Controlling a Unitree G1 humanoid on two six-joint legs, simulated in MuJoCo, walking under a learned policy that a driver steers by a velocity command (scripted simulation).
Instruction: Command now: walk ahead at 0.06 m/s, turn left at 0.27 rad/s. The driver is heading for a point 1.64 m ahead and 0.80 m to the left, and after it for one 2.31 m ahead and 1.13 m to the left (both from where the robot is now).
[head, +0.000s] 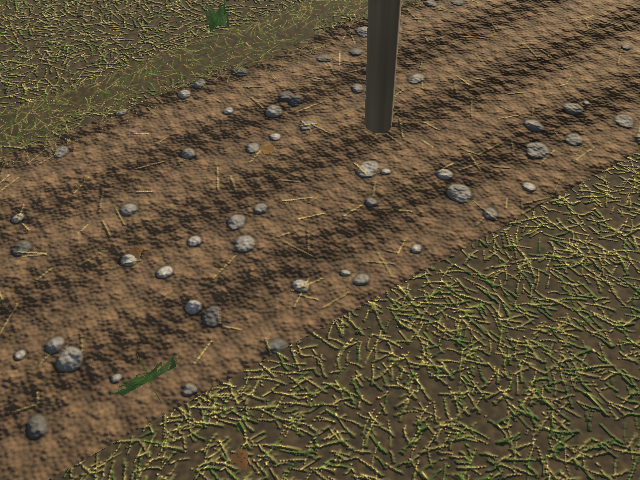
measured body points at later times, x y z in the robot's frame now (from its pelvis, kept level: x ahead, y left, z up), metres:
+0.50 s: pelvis +0.03 +0.08 +0.00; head +0.04 +0.12 +0.44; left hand +0.12 +0.38 -0.13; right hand +0.21 -0.16 -0.09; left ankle +0.04 +0.15 -0.73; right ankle +0.13 -0.07 -0.60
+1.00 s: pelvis +0.21 +0.10 +0.00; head +0.22 +0.12 +0.45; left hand +0.29 +0.43 -0.07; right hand +0.37 -0.14 -0.11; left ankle +0.05 +0.15 -0.72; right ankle +0.29 +0.01 -0.73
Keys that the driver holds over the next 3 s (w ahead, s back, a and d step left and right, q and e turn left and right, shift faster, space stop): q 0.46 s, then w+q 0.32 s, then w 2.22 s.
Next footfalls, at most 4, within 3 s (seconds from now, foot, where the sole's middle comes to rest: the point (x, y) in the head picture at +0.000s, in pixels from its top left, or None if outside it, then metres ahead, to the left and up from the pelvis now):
0.36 left None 0.08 0.16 -0.77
0.98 right None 0.32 0.03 -0.77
1.40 left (130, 478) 0.49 0.40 -0.77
1.90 right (175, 321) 0.84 0.33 -0.77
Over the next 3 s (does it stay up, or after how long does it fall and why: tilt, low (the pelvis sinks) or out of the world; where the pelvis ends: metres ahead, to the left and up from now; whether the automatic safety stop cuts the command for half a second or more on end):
stays up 1.16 0.64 -0.01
